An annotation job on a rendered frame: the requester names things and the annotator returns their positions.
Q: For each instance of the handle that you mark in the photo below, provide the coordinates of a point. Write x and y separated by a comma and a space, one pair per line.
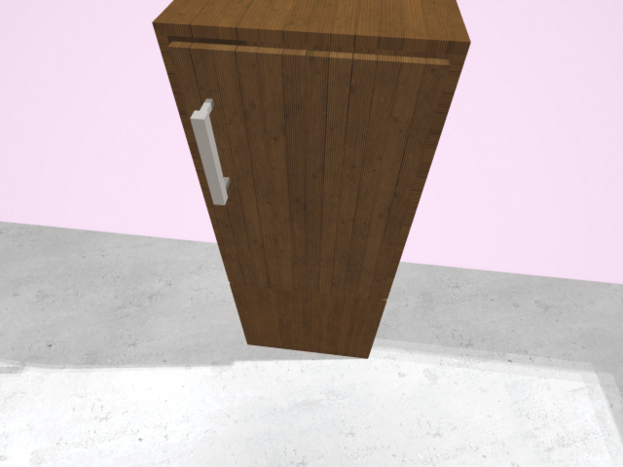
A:
202, 128

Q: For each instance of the cupboard door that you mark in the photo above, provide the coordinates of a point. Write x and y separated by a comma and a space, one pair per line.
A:
323, 150

